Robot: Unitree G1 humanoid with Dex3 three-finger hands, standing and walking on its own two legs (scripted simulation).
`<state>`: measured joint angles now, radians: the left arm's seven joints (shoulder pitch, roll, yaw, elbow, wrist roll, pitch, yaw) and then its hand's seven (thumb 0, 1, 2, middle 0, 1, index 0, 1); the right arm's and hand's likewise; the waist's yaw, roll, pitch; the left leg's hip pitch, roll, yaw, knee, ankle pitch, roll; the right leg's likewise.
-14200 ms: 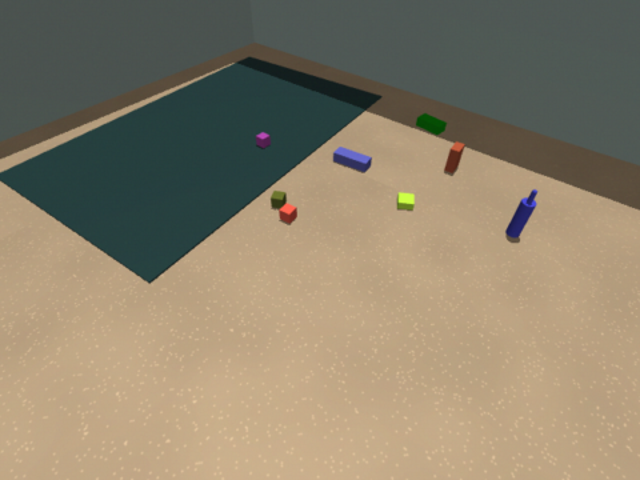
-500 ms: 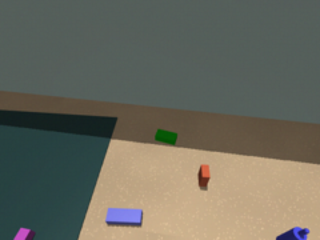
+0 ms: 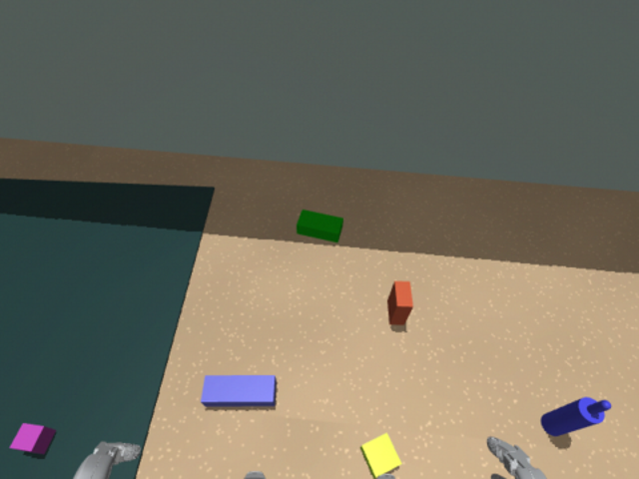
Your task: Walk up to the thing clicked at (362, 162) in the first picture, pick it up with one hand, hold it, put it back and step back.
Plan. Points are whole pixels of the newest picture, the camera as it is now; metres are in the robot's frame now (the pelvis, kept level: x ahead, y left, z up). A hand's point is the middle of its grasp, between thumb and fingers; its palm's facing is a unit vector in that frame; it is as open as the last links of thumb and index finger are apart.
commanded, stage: rise first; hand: left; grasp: from above
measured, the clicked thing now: (240, 390) +0.42 +0.23 -0.70
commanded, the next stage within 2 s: none
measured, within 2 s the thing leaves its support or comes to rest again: neither
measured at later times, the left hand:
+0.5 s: hand out of the picture +0.14 +0.26 -0.20, palm faces -0.18 -0.85 -0.49, open 14.2 cm
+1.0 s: hand (176, 444) +0.24 +0.29 -0.39, palm faces -0.43 -0.45 -0.78, open 14.2 cm
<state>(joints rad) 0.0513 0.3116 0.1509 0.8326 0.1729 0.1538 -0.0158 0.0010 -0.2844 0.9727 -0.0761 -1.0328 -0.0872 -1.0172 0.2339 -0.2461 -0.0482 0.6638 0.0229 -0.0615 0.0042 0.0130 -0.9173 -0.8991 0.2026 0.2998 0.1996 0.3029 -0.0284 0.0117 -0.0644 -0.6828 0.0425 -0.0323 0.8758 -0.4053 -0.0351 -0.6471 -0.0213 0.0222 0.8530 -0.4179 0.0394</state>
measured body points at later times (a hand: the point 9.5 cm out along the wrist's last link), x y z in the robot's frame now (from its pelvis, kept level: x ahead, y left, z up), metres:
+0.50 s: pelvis +0.00 +0.00 -0.07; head +0.11 +0.02 +0.36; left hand +0.14 +0.30 -0.17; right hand +0.19 -0.24 -0.16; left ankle +0.01 +0.14 -0.69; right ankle +0.00 -0.15 -0.69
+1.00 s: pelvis -0.06 +0.00 -0.25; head +0.14 +0.01 +0.15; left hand +0.26 +0.31 -0.35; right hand +0.13 -0.27 -0.38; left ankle +0.01 +0.14 -0.69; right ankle +0.00 -0.15 -0.69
